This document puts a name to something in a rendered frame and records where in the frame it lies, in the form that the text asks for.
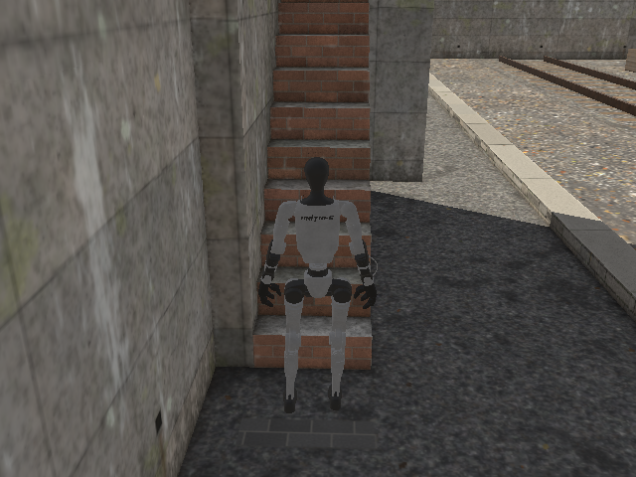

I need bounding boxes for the stairs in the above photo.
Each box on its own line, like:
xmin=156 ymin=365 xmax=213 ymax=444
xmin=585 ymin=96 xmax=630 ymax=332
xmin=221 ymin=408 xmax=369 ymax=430
xmin=252 ymin=0 xmax=373 ymax=370

